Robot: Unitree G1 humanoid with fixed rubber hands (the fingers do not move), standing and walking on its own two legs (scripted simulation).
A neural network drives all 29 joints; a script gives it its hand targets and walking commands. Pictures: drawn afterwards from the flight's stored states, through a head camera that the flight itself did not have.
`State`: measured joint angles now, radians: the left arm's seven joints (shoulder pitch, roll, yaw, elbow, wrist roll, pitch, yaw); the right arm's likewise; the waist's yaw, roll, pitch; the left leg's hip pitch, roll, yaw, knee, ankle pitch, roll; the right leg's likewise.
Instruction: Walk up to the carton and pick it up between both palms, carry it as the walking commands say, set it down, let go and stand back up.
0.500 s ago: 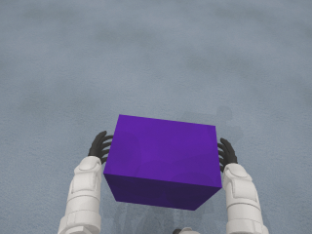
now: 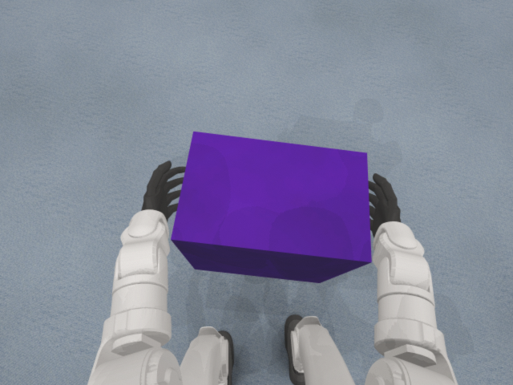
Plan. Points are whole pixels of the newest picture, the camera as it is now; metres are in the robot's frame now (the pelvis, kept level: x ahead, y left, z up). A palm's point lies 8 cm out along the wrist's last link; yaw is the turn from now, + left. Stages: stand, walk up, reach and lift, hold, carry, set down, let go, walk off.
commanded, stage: set down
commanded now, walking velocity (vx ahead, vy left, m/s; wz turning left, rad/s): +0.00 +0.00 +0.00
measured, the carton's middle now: (267, 220) +0.40 -0.03 -0.14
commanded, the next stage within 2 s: none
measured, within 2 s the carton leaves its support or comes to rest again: neither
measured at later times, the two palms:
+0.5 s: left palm (176, 210) +0.43 +0.14 -0.15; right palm (365, 223) +0.39 -0.22 -0.16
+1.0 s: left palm (188, 213) +0.45 +0.14 -0.24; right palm (351, 226) +0.41 -0.22 -0.25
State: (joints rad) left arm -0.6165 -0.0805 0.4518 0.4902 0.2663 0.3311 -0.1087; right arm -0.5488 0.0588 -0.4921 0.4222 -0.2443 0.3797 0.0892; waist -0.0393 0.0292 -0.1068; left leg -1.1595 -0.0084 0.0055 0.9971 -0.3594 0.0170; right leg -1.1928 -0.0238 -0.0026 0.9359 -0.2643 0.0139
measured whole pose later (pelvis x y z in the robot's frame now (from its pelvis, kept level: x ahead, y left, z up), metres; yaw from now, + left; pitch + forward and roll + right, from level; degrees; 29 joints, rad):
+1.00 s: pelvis -0.03 -0.01 -0.16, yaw +1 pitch +50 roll +0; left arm -0.93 0.07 0.41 0.66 0.17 0.32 -0.06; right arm -0.82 -0.02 -0.49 0.53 -0.13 0.37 0.00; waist -0.05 0.03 -0.26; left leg -1.96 -0.01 -0.01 1.60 -0.50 -0.01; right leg -2.01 -0.02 0.00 1.54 -0.40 0.00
